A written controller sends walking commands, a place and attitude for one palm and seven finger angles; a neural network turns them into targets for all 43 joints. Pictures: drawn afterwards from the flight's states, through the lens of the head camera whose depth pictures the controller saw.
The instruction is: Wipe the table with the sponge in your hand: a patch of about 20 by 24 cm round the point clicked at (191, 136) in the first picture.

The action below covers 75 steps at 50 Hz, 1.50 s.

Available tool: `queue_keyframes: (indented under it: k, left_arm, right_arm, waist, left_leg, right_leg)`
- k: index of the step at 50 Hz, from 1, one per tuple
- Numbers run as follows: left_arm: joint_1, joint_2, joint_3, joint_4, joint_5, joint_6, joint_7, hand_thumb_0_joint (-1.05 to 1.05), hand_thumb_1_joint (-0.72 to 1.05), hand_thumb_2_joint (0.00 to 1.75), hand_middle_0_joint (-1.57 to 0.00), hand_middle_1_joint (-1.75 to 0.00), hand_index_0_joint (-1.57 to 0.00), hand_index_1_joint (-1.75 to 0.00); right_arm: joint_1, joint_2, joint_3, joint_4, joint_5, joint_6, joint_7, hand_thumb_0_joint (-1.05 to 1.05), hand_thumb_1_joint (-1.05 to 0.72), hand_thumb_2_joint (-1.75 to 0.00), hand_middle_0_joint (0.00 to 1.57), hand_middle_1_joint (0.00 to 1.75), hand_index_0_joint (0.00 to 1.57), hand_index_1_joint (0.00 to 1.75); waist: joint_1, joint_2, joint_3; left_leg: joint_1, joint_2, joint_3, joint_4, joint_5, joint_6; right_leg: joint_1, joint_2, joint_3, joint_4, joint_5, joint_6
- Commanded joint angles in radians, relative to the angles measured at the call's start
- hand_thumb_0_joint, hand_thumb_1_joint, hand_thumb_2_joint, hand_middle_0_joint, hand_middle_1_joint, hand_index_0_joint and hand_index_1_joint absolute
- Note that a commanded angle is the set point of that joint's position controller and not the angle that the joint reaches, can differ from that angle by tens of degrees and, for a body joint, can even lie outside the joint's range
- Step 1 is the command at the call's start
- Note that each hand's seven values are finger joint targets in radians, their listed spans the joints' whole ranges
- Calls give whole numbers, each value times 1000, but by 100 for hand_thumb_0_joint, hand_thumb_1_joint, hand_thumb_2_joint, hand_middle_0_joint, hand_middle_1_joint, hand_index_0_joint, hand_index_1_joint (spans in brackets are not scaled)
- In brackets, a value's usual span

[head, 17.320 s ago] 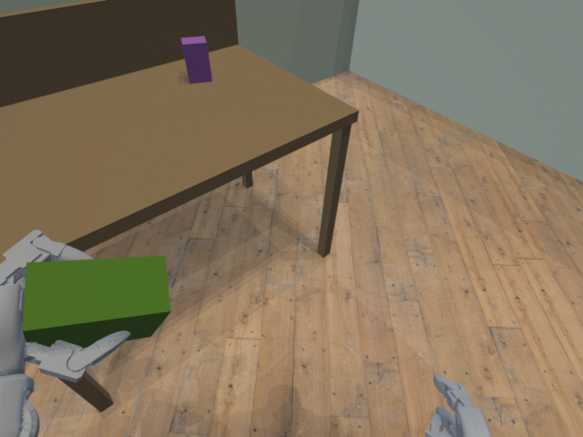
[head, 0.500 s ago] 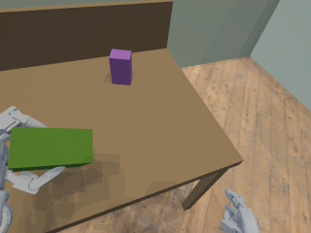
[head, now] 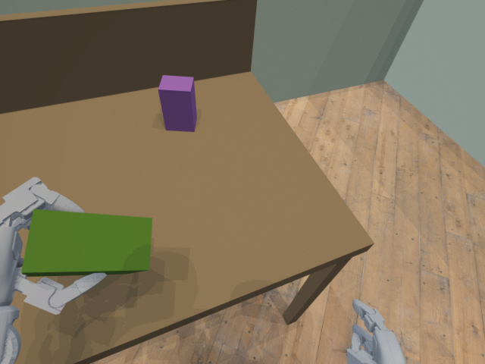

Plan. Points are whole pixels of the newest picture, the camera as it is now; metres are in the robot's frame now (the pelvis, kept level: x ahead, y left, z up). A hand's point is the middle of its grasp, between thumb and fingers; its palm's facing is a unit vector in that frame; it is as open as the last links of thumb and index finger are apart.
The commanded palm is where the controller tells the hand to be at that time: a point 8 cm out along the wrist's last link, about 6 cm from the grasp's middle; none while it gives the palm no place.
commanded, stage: come to a stop and stand still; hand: left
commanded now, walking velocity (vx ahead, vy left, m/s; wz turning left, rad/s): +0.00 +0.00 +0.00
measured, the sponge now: (105, 247) +0.23 +0.20 +0.12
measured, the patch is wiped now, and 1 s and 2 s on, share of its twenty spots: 0.00 0.00 0.00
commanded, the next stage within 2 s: look again from close up in 0.58 s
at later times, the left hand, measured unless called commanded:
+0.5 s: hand (45, 237) +0.22 +0.25 +0.16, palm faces +0.38 -0.85 -0.36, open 10.1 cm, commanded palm +0.16 +0.28 +0.18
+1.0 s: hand (43, 239) +0.22 +0.26 +0.16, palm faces +0.37 -0.85 -0.38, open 10.1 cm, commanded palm +0.16 +0.29 +0.18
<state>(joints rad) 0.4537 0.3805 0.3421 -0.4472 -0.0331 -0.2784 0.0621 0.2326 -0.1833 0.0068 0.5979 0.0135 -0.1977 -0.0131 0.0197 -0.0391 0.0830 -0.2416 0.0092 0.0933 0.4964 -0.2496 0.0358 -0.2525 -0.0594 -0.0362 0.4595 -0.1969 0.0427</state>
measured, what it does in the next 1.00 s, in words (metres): stands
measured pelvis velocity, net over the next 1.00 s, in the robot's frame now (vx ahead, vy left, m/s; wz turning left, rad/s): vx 0.00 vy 0.01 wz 0.00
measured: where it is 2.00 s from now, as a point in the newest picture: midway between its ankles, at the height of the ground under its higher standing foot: outside the picture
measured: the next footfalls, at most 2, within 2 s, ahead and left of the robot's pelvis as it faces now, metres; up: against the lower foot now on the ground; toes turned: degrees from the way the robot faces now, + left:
none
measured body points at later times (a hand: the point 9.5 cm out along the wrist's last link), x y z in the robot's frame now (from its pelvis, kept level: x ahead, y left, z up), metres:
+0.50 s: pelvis +0.00 +0.00 +0.00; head +0.04 +0.03 +0.45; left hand +0.19 +0.30 +0.17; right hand +0.19 -0.22 -0.06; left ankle +0.01 +0.09 -0.74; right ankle +0.03 -0.15 -0.74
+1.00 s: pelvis +0.00 +0.01 +0.00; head +0.03 +0.04 +0.45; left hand +0.19 +0.30 +0.18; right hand +0.18 -0.22 -0.06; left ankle +0.01 +0.09 -0.74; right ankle +0.03 -0.15 -0.74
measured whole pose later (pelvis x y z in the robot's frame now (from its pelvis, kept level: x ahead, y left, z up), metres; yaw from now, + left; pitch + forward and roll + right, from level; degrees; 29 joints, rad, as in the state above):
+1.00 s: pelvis +0.00 +0.01 +0.00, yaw +0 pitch -1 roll -1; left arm 0.44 0.37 0.37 -0.49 -0.03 -0.22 0.09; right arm 0.20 -0.19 0.01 0.59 0.01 -0.15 -0.03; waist 0.03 -0.05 0.08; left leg -0.23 0.01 0.09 0.47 -0.24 0.04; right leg -0.21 -0.05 -0.04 0.38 -0.15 0.05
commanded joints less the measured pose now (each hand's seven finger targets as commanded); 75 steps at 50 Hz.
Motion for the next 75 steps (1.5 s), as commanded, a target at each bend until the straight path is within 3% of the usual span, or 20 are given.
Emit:
queue_keyframes:
  k: [1, 4, 10, 19, 25, 53, 54, 55, 56, 58, 59, 60, 63, 64, 67, 69, 70, 72, 74, 75]
  left_arm:
    - [-178, 200, 175, -240, -31, -71, 49, 0, 10, 130, -120, -160, -120, -160]
    - [-173, 173, 148, -270, -27, -63, 55, 0, 10, 130, -120, -160, -120, -160]
    - [-113, 111, 91, -198, -22, -38, 54, 0, 10, 130, -120, -160, -120, -160]
    - [-130, 166, 145, -266, -21, -23, 56, 0, 10, 130, -120, -160, -120, -160]
    - [-114, 132, 112, -257, -21, -19, 52, 0, 10, 130, -120, -160, -120, -160]
    - [-110, 139, 117, -266, -12, -5, 54, 0, 10, 130, -120, -160, -120, -160]
    - [-1051, 898, 434, -568, 30, -138, 64, 0, 10, 130, -120, -160, -120, -160]
    - [-688, 410, 285, -30, 112, 84, 12, 0, 10, 130, -120, -160, -120, -160]
    - [-503, 243, 125, -34, 25, 142, -5, 0, 10, 130, -120, -160, -120, -160]
    - [-336, 254, 170, -132, -40, 257, -60, 0, 10, 130, -120, -160, -120, -160]
    - [-224, 139, 79, -63, -46, 336, -82, 0, 10, 130, -120, -160, -120, -160]
    - [-203, 135, 35, -148, -14, 362, -93, 0, 10, 130, -120, -160, -120, -160]
    - [-132, 195, 43, -221, 75, 384, -94, 0, 10, 130, -120, -160, -120, -160]
    - [-173, 277, 129, -267, 82, 368, -74, 0, 10, 130, -120, -160, -120, -160]
    - [-227, 289, 186, -244, 80, 243, -18, 0, 10, 130, -120, -160, -120, -160]
    - [-348, 414, 279, -262, 101, 187, 33, 0, 10, 130, -120, -160, -120, -160]
    - [-404, 326, 181, -248, 123, 168, 47, 0, 10, 130, -120, -160, -120, -160]
    - [-394, 329, 166, -102, 145, 168, 53, 0, 10, 130, -120, -160, -120, -160]
    - [-475, 396, 167, -45, 172, 206, 34, 0, 10, 130, -120, -160, -120, -160]
    - [-492, 354, 104, -29, 184, 224, 13, 0, 10, 130, -120, -160, -120, -160]
  right_arm:
    - [-96, -131, -47, -156, 1, -66, -29, 0, -90, -90, 20, 30, 20, 30]
    - [-116, -131, -46, -148, 6, -77, -24, 0, -90, -90, 20, 30, 20, 30]
    - [-100, -137, -42, -142, -4, -50, -14, 0, -90, -90, 20, 30, 20, 30]
    - [-123, -135, -42, -172, 0, -24, -24, 0, -90, -90, 20, 30, 20, 30]
    - [-112, -137, -39, -170, -7, -23, -25, 0, -90, -90, 20, 30, 20, 30]
    - [-107, -144, -52, -167, -1, -14, -30, 0, -90, -90, 20, 30, 20, 30]
    - [34, -218, 70, -240, 69, 24, -98, 0, -90, -90, 20, 30, 20, 30]
    - [-138, -156, -61, -124, -45, -8, -63, 0, -90, -90, 20, 30, 20, 30]
    - [-122, -183, -48, -156, -19, -25, -18, 0, -90, -90, 20, 30, 20, 30]
    - [-125, -212, -56, -127, -22, -32, -18, 0, -90, -90, 20, 30, 20, 30]
    - [-173, -189, -26, -128, 5, -18, 4, 0, -90, -90, 20, 30, 20, 30]
    - [-167, -195, -23, -126, 1, -11, 9, 0, -90, -90, 20, 30, 20, 30]
    - [-187, -196, -25, -151, -4, 17, 17, 0, -90, -90, 20, 30, 20, 30]
    - [-214, -200, -24, -159, 4, 27, 15, 0, -90, -90, 20, 30, 20, 30]
    - [-219, -178, -25, -158, -26, 23, -22, 0, -90, -90, 20, 30, 20, 30]
    - [-224, -180, -33, -139, -22, 22, -38, 0, -90, -90, 20, 30, 20, 30]
    - [-221, -149, -23, -144, -32, 14, -40, 0, -90, -90, 20, 30, 20, 30]
    - [-187, -169, -33, -106, -29, 17, -56, 0, -90, -90, 20, 30, 20, 30]
    - [-199, -176, -28, -105, -17, 22, -69, 0, -90, -90, 20, 30, 20, 30]
    - [-208, -171, -24, -113, -19, 24, -74, 0, -90, -90, 20, 30, 20, 30]
  waist:
    - [11, 109, -204]
    - [11, 139, -236]
    - [7, 81, -170]
    - [5, 105, -178]
    - [6, 108, -186]
    - [1, 97, -170]
    - [-54, 398, -222]
    - [48, 332, -302]
    - [37, 276, -334]
    - [94, 211, -386]
    - [85, 184, -323]
    - [82, 149, -241]
    - [59, 75, -185]
    - [52, 72, -213]
    - [41, 18, -195]
    - [40, 102, -230]
    - [41, 158, -223]
    - [16, 148, -186]
    - [8, 149, -194]
    - [10, 148, -200]
  left_leg:
    - [22, 57, -108, -113, 128, -24]
    - [79, 58, -91, -96, 208, -32]
    - [4, 60, -92, -124, 150, -38]
    - [-1, 57, -86, -146, 88, -37]
    - [-13, 59, -89, -155, 76, -32]
    - [-18, 73, -99, -167, 47, -30]
    - [-205, 104, -167, -151, -217, 18]
    - [105, 40, -131, -127, 61, -107]
    - [188, 41, -175, -99, 415, -127]
    - [267, 43, -118, -37, 597, -90]
    - [221, 44, -113, -36, 534, -88]
    - [166, 49, -111, -48, 543, -82]
    - [93, 38, -102, -58, 358, -48]
    - [79, 30, -104, -61, 215, -36]
    - [25, 7, -102, -41, 93, -31]
    - [18, -1, -96, -27, -43, -25]
    - [17, -14, -94, -20, -27, -26]
    - [-8, -14, -93, -7, -79, -25]
    - [-15, -23, -84, -1, -142, -15]
    - [-21, -26, -81, -3, -117, -13]
  right_leg:
    - [136, -15, 58, -41, 160, -56]
    - [141, -12, 61, -30, 223, -57]
    - [141, 0, 42, -66, 188, -50]
    - [158, 13, 50, -84, 169, -48]
    - [178, 17, 33, -87, 164, -43]
    - [172, 13, 44, -90, 156, -46]
    - [230, 73, 33, 137, -112, 18]
    - [38, 82, -29, 127, 25, -90]
    - [-18, 87, -61, 89, 71, -88]
    - [40, 68, -43, 41, 181, -74]
    - [18, 82, -53, 49, 151, -67]
    - [28, 72, -75, 40, 211, -65]
    - [12, 79, -77, 42, 164, -60]
    - [7, 88, -63, 47, 103, -58]
    - [-47, 85, -67, 51, 3, -52]
    - [-87, 84, -32, 48, -104, -49]
    - [-85, 73, -36, 43, -103, -58]
    - [-119, 64, -27, 34, -133, -49]
    - [-123, 58, -1, 11, -196, -47]
    - [-96, 47, -4, 0, -189, -50]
